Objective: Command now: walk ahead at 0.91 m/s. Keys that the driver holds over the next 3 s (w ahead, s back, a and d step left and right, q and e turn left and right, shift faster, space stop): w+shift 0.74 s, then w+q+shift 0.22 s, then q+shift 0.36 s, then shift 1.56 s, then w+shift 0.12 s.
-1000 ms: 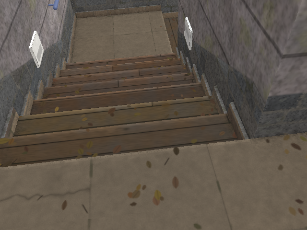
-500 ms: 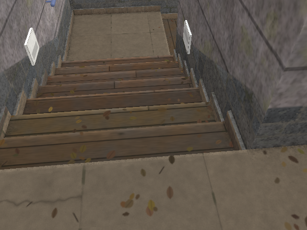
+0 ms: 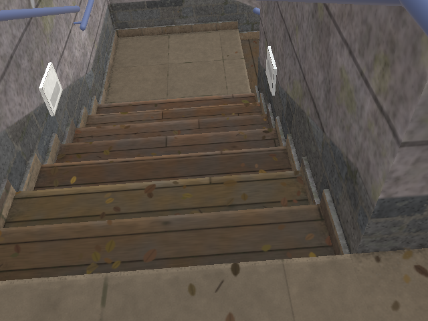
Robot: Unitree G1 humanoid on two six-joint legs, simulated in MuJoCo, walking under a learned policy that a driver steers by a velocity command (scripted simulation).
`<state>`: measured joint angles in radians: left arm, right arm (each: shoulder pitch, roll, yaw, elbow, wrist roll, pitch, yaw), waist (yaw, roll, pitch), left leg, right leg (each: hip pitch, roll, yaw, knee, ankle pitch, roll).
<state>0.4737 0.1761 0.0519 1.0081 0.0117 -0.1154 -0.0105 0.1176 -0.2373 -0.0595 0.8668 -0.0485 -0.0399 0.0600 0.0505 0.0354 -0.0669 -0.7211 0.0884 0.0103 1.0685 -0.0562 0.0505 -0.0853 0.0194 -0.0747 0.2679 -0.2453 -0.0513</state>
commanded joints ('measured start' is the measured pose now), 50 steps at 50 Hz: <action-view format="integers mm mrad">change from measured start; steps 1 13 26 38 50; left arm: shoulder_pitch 62 120 -302 -93 -304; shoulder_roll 137 201 54 215 221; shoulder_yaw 30 26 -10 65 27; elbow -20 35 -214 -52 -12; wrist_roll -16 30 11 5 -52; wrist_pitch -32 1 93 11 -137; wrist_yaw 2 21 -12 12 80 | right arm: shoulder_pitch -186 -194 247 369 305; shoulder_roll -34 -60 -59 -107 -55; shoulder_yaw -3 5 3 16 32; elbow -105 -177 89 144 -11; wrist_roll -6 7 44 19 -33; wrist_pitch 7 1 -122 -51 -49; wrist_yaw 3 -8 -35 -98 26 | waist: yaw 12 -82 5 21 -220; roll -76 -223 55 -102 67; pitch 179 87 198 55 210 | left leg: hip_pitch -269 226 379 653 747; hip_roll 20 -148 5 -5 -122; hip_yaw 29 192 -43 11 118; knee -106 -464 -968 -46 -465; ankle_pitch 81 -129 -12 622 463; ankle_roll -27 131 110 65 -81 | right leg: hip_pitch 98 345 -490 19 -528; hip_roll -246 -299 -139 -35 -95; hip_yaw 259 5 66 20 -72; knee -252 48 744 179 155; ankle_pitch -118 1123 186 510 -124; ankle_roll -132 -90 -27 -76 -22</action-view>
